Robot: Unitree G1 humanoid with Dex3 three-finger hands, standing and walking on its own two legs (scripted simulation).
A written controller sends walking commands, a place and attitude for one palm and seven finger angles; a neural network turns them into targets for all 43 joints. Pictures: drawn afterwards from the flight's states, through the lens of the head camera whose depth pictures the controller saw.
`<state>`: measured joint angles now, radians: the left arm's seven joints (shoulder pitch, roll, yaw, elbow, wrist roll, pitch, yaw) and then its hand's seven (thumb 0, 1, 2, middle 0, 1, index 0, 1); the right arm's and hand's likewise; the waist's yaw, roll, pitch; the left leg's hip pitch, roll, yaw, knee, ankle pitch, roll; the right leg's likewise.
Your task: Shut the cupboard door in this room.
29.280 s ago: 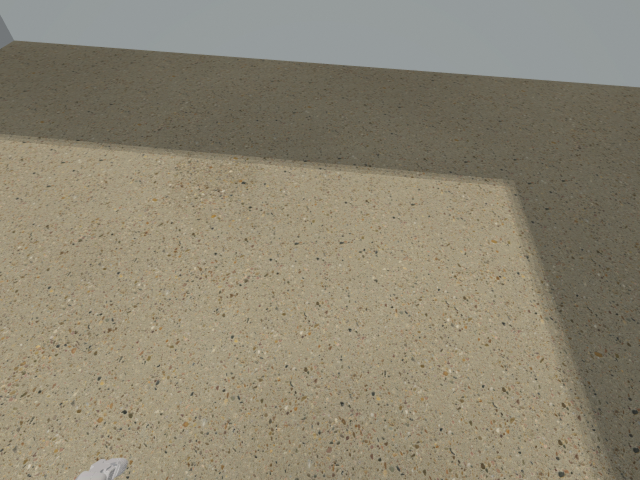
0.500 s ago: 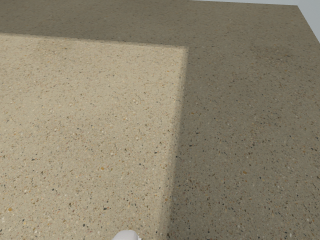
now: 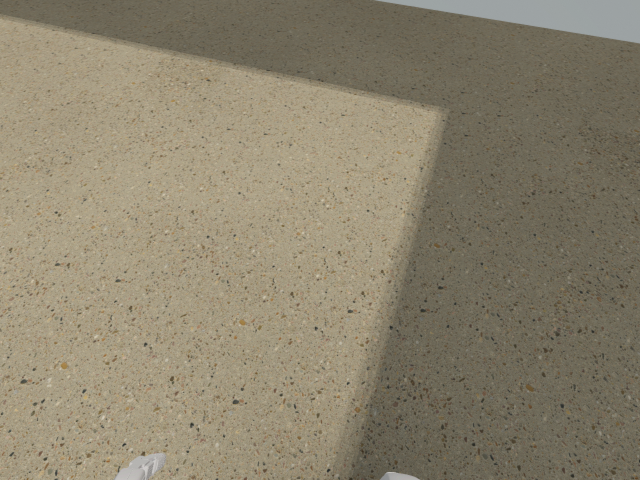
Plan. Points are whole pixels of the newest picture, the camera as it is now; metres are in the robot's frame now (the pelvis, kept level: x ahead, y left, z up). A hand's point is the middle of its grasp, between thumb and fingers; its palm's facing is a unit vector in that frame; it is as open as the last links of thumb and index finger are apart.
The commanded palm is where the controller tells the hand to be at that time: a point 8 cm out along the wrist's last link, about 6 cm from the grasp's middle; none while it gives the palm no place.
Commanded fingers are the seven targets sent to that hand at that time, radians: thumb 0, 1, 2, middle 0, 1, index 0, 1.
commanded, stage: turn or walk to find it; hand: left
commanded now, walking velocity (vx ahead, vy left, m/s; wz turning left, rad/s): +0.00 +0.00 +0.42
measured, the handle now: out of the picture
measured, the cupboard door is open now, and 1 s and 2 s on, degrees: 94 94 94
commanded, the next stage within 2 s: none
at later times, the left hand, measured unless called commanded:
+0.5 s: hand out of the picture -0.03 +0.19 -0.18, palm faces +0.27 -0.93 -0.24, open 7.4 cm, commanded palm none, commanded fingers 0.00 0.90 0.90 -0.20 -0.30 -0.20 -0.30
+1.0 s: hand out of the picture +0.01 +0.21 -0.16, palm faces +0.41 -0.88 -0.26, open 7.4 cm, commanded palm none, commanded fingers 0.00 0.90 0.90 -0.20 -0.30 -0.20 -0.30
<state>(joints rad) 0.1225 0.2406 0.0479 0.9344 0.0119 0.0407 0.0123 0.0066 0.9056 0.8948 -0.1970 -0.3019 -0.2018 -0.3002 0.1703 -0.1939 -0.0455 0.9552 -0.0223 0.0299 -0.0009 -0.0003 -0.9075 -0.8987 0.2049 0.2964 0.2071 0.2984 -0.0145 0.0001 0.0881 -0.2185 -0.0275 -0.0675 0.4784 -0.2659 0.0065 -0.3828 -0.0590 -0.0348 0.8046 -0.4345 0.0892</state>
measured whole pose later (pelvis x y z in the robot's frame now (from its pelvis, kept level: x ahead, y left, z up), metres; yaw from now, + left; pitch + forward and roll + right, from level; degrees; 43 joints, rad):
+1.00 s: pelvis -0.02 -0.02 +0.00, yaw +25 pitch +0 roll +0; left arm 0.12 0.21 0.04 0.93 0.01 0.03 0.01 0.01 0.90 0.89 -0.20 -0.30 -0.20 -0.30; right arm 0.22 -0.19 -0.06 0.98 -0.02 0.04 0.00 0.00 -0.91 -0.90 0.20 0.30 0.21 0.30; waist -0.03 0.01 0.07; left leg -0.27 -0.05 -0.08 0.50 -0.24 0.01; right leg -0.30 -0.04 -0.04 0.63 -0.35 0.08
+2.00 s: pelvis -0.03 -0.03 -0.01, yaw +50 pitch +1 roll +0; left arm 0.13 0.20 0.04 0.92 0.02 0.01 0.02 0.00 0.90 0.89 -0.20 -0.30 -0.20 -0.30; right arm 0.21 -0.21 -0.07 0.97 -0.01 0.04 0.00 0.00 -0.91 -0.90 0.20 0.30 0.21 0.30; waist -0.03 0.04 0.08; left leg -0.32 -0.05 -0.10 0.61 -0.33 -0.01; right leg -0.26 -0.03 -0.07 0.55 -0.29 0.01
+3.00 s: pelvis -0.02 -0.04 +0.00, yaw +78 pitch +0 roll +1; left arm 0.19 0.16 0.03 0.92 0.02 0.00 0.02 0.00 0.90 0.89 -0.20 -0.30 -0.21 -0.30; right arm 0.21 -0.25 -0.09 0.99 -0.02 0.07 0.02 0.00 -0.91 -0.90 0.20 0.30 0.20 0.30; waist -0.03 0.05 0.08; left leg -0.48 -0.01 -0.05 1.15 -0.39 -0.05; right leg -0.23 -0.07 -0.15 0.53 -0.29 -0.03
